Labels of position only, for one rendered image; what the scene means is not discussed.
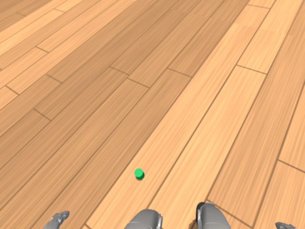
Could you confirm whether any tin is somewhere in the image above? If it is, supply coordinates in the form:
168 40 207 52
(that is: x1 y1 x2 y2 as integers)
134 168 144 180

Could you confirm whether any right robot foot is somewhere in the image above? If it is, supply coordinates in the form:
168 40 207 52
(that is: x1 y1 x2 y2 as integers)
196 202 205 222

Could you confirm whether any left robot hand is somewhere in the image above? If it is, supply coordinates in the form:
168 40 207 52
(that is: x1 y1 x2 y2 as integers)
43 211 70 229

